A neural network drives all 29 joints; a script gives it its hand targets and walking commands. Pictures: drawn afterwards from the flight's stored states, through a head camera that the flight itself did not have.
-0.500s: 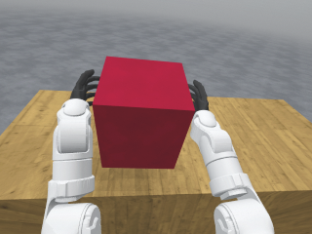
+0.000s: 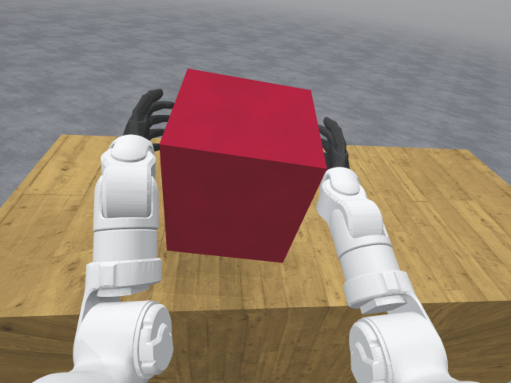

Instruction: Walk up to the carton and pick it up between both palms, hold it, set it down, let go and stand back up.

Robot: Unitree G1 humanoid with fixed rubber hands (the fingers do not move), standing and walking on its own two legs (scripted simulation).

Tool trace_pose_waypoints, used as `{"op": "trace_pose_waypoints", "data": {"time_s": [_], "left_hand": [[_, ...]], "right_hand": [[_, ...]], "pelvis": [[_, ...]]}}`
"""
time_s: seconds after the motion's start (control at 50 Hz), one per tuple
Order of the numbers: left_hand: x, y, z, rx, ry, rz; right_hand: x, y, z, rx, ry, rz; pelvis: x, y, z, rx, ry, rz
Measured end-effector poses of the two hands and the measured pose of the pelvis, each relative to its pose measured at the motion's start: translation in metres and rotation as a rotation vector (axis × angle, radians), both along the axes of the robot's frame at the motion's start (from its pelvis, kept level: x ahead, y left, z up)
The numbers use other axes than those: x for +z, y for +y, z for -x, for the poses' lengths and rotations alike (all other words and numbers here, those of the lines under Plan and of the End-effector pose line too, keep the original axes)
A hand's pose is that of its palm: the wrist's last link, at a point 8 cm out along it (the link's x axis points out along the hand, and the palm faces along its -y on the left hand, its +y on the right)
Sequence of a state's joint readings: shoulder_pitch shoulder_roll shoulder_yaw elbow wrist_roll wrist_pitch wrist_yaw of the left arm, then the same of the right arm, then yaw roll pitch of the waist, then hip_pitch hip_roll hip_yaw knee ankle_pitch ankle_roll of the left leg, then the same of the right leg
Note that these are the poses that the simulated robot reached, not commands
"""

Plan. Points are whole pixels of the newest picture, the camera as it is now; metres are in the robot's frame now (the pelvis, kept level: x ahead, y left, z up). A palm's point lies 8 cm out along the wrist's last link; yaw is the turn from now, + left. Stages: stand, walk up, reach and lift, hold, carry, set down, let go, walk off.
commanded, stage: set down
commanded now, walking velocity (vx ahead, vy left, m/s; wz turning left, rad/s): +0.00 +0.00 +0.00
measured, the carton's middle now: (238, 171) +0.40 +0.03 +0.19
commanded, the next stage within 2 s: none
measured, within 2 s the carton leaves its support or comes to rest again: neither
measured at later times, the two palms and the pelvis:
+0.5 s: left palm (151, 164) +0.39 +0.16 +0.20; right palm (337, 168) +0.38 -0.13 +0.22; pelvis +0.00 +0.00 +0.00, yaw +0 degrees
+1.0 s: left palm (154, 161) +0.42 +0.17 +0.18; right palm (322, 177) +0.41 -0.12 +0.17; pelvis +0.04 +0.01 +0.00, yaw +0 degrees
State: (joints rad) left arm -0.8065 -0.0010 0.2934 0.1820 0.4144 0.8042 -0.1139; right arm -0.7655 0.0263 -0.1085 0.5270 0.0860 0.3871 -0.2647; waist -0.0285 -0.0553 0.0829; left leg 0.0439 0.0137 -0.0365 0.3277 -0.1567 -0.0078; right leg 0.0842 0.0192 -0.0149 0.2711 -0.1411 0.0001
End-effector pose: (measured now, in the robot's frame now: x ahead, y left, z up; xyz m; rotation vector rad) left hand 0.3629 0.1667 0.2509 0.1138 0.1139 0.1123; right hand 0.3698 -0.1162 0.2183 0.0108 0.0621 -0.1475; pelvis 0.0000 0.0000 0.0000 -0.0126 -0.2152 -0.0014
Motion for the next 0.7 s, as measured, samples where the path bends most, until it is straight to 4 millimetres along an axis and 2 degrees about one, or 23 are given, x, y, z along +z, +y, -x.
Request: {"op": "trace_pose_waypoints", "data": {"time_s": [0.08, 0.22, 0.26, 0.3, 0.4, 0.46, 0.5, 0.58, 0.7], "left_hand": [[0.004, 0.001, -0.001, 0.008, -0.039, -0.004], [0.039, 0.002, 0.008, -0.007, -0.223, -0.03], [0.039, 0.004, 0.01, -0.018, -0.225, -0.041], [0.027, 0.009, 0.007, -0.032, -0.169, -0.039], [-0.028, 0.009, -0.006, -0.084, 0.035, 0.014], [-0.047, 0.002, -0.016, -0.096, 0.053, 0.002], [-0.051, -0.004, -0.024, -0.096, 0.027, -0.012], [-0.046, -0.016, -0.04, -0.095, -0.06, -0.044], [-0.054, -0.013, -0.06, -0.1, -0.033, -0.027]], "right_hand": [[0.003, 0.001, -0.004, 0.005, -0.038, -0.026], [0.041, 0.001, 0.002, -0.003, -0.226, -0.005], [0.047, 0.002, 0.006, -0.006, -0.252, 0.014], [0.046, 0.004, 0.009, -0.005, -0.254, 0.036], [0.025, 0.003, 0.004, -0.001, -0.205, 0.068], [0.007, -0.003, -0.004, -0.006, -0.196, 0.063], [-0.003, -0.009, -0.009, -0.018, -0.211, 0.057], [-0.016, -0.02, -0.02, -0.048, -0.227, 0.038], [-0.035, -0.018, -0.036, -0.044, -0.165, 0.022]], "pelvis": [[0.0, 0.0, -0.003, 0.0, 0.004, 0.0], [0.0, 0.0, -0.008, 0.0, 0.007, 0.0], [0.0, 0.0, -0.007, 0.001, -0.005, 0.0], [0.0, 0.0, -0.006, 0.001, -0.017, 0.0], [-0.001, 0.0, -0.001, 0.002, -0.029, 0.0], [-0.001, 0.0, 0.001, 0.002, -0.031, 0.0], [-0.001, 0.0, -0.001, 0.002, -0.021, 0.0], [0.0, -0.001, -0.008, 0.002, 0.011, -0.002], [0.002, -0.001, -0.026, 0.002, 0.044, -0.003]]}}
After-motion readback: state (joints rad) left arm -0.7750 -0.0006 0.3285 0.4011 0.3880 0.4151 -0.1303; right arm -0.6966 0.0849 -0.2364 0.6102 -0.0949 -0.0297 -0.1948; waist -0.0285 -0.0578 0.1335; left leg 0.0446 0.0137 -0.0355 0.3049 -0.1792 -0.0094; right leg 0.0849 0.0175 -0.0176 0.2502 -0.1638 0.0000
